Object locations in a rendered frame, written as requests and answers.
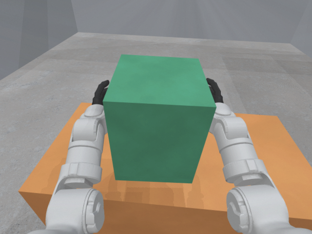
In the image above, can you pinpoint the robot left upper arm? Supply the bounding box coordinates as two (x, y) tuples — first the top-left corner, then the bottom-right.
(27, 188), (105, 234)

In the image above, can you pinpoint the robot right forearm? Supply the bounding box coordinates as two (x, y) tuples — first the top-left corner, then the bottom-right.
(209, 102), (289, 219)

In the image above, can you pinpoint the pedestal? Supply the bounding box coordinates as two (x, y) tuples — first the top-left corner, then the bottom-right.
(18, 102), (312, 234)

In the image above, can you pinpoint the robot left forearm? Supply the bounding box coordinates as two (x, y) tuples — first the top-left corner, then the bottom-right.
(45, 104), (108, 222)

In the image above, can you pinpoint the left robot hand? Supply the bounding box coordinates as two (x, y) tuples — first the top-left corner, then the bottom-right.
(92, 80), (109, 105)

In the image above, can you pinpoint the carton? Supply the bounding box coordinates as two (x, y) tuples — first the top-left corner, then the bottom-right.
(103, 54), (216, 183)

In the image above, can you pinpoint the right robot hand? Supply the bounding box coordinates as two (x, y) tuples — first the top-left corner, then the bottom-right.
(206, 78), (223, 103)

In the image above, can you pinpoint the robot right upper arm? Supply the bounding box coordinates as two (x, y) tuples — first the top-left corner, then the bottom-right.
(226, 184), (312, 234)

